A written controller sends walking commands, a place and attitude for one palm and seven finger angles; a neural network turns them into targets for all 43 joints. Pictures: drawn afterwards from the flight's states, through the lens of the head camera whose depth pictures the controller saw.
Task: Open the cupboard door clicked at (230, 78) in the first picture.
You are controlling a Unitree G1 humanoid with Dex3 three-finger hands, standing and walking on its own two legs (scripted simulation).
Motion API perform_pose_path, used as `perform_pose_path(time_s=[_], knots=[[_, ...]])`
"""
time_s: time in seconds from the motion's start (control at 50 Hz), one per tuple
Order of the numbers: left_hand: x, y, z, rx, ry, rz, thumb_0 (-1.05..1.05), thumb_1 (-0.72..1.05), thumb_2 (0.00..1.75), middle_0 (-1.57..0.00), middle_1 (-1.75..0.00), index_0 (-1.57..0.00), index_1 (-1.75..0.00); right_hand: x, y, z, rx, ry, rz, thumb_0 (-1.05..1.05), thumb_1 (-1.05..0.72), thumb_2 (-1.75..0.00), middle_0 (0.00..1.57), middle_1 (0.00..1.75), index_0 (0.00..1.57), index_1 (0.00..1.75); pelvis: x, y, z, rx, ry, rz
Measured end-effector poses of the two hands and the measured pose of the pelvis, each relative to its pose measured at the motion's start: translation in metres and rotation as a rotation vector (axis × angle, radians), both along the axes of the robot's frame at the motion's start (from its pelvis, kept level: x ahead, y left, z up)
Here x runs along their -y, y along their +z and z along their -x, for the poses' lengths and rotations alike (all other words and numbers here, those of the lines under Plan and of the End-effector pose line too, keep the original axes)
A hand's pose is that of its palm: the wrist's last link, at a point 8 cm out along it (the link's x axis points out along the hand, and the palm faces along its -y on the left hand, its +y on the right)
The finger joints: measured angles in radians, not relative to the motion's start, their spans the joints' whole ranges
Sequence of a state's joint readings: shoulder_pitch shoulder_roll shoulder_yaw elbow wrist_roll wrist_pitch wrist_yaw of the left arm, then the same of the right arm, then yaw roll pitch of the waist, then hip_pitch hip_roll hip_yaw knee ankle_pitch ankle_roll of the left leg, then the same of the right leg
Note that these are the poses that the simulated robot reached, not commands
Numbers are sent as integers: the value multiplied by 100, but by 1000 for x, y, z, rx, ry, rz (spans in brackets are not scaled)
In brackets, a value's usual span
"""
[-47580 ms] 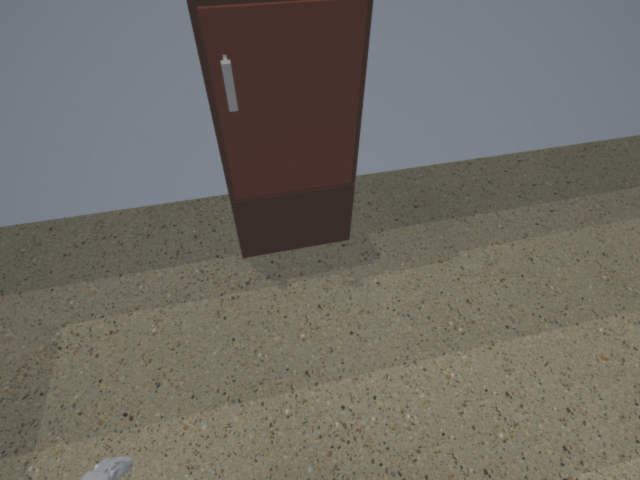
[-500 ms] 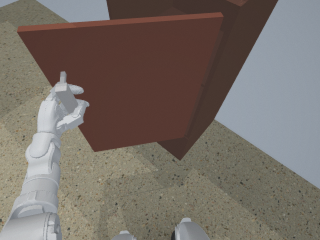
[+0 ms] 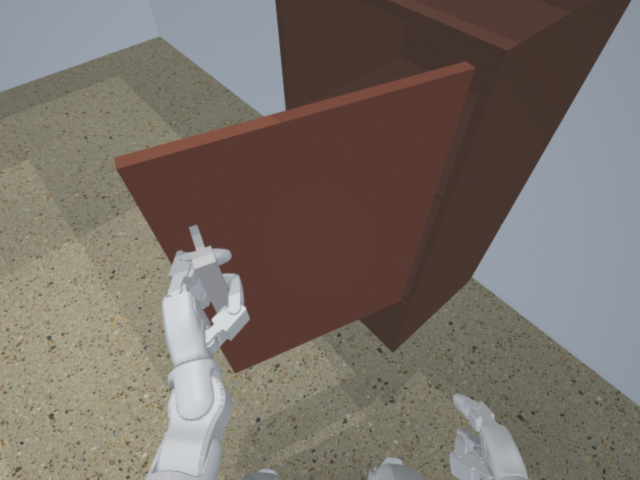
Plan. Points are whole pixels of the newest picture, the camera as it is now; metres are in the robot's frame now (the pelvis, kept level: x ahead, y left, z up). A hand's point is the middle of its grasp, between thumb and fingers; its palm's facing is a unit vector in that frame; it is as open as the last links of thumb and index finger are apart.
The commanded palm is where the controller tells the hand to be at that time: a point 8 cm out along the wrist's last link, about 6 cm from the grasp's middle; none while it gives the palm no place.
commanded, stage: pull the door open along its arc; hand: left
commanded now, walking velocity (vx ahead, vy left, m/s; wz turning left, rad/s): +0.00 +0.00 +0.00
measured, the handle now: (211, 272) +0.35 +0.16 +0.05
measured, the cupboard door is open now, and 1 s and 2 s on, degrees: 74 82 84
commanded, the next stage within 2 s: open thumb and fingers to let go in 0.18 s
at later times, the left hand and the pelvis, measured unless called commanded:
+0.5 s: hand (261, 339) +0.27 +0.09 +0.05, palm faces +0.37 -0.93 -0.02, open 6.9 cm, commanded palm +0.22 +0.13 +0.05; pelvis +0.00 -0.02 -0.01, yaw +2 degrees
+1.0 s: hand (248, 347) +0.26 +0.10 +0.05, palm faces +0.35 -0.94 +0.01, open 14.6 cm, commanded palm +0.22 +0.14 +0.05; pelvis +0.00 +0.01 -0.01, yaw +1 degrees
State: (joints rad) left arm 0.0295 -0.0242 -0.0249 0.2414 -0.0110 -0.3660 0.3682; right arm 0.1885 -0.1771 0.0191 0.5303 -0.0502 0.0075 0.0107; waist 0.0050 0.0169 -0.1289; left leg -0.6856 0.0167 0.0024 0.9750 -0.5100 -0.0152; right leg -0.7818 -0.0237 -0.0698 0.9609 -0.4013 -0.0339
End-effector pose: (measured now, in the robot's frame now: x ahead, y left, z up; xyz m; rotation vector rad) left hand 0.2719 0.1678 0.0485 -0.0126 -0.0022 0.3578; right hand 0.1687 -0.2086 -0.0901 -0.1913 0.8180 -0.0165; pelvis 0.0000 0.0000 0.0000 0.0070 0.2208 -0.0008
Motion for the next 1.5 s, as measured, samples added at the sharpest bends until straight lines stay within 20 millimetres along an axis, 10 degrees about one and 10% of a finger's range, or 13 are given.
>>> perform_pose_path(time_s=[0.3, 0.46, 0.8, 1.22, 1.5], knots=[[46, 3, 50, -45, 24, 11, 3, 67, 74, -32, -133, -37, -134, 32, -2, 7, 1, -14, 34, 1, -91, -90, 20, 30, 20, 30, 17, 1, -7, 12, 19, -9], [40, 0, 42, -13, 19, -48, 1, 58, 75, -36, -132, -37, -133, 27, -7, -9, 36, 7, 32, 1, -91, -90, 20, 30, 20, 30, 20, -6, -3, 5, 29, -11], [25, 4, 50, -17, 7, 6, 0, -26, 40, -31, -121, -32, -121, 6, 2, -10, 67, 37, 32, 1, -91, -90, 20, 30, 20, 30, 5, -4, 0, 16, 31, 2], [28, 5, 50, -21, -22, -8, -1, -49, 30, -20, -45, -21, -46, -20, -1, 2, 56, 29, 10, 1, -91, -90, 20, 30, 20, 30, -14, -7, 4, 15, 16, 14], [9, 8, 70, -27, -501, 23, -1, -50, 30, -14, -30, -10, -31, -11, 12, 0, 146, -18, 31, 1, -91, -90, 20, 30, 20, 30, -24, -9, 6, 32, 24, 21]])
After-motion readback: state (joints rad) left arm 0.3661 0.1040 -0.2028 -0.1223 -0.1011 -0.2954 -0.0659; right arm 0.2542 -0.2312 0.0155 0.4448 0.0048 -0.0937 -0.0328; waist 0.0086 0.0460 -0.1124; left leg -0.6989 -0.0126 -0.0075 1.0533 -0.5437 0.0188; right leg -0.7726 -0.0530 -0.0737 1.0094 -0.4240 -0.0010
